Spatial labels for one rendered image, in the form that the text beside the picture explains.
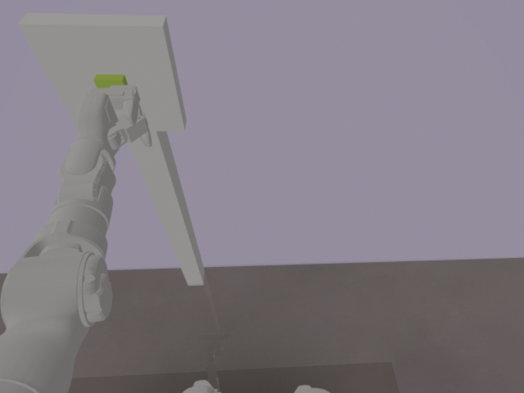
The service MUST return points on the button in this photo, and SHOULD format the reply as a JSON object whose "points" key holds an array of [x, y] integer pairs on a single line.
{"points": [[105, 81]]}

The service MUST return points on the robot left hand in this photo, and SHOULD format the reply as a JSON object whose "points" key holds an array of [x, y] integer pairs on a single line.
{"points": [[97, 119]]}

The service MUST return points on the robot left shin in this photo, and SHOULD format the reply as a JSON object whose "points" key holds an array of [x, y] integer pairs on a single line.
{"points": [[202, 383]]}

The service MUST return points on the left robot upper arm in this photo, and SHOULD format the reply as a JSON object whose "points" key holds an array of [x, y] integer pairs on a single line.
{"points": [[50, 303]]}

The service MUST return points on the left robot forearm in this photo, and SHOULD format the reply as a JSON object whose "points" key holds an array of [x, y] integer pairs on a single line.
{"points": [[81, 214]]}

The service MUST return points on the panel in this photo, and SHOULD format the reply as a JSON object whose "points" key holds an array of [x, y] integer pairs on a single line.
{"points": [[73, 48]]}

